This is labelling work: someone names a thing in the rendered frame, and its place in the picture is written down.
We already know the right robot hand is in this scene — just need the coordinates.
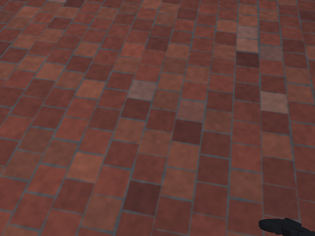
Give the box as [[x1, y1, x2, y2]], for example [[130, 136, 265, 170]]
[[259, 217, 315, 236]]

